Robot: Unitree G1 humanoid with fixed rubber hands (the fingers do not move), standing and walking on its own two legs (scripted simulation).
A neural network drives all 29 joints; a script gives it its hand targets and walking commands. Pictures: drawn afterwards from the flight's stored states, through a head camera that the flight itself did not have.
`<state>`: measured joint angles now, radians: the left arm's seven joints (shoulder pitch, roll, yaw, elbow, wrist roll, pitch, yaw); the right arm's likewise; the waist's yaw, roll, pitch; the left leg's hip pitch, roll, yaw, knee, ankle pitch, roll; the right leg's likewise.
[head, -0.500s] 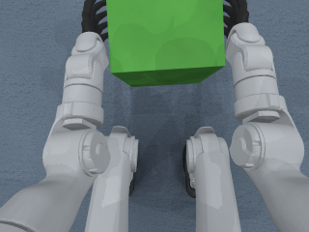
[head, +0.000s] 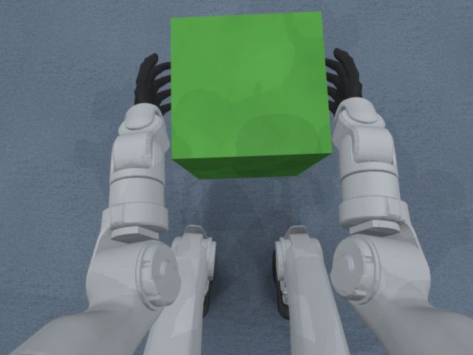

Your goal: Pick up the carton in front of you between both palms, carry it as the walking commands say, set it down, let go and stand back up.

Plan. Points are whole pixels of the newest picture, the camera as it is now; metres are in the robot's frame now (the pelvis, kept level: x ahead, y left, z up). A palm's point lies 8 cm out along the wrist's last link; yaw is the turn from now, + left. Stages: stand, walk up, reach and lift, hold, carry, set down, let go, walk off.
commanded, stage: reach and lift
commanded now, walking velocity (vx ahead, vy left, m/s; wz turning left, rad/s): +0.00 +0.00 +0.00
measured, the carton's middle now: (246, 113) +0.50 +0.00 -0.12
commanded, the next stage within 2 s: none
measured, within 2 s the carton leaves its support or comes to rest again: neither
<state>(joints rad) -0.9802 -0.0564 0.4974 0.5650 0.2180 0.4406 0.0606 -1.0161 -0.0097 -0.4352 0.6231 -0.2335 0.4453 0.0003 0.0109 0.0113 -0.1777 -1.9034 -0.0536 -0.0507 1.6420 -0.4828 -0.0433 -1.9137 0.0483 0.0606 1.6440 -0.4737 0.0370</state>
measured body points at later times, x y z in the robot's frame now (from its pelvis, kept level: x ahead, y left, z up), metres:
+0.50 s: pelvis +0.04 +0.00 +0.14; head +0.18 -0.01 +0.57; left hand +0.44 +0.15 +0.11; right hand +0.44 -0.15 +0.10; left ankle +0.10 +0.13 -0.49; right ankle +0.10 -0.13 -0.49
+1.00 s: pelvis +0.08 +0.00 +0.24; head +0.08 +0.00 +0.69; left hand +0.40 +0.15 +0.25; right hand +0.39 -0.15 +0.25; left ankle +0.10 +0.13 -0.49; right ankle +0.10 -0.13 -0.49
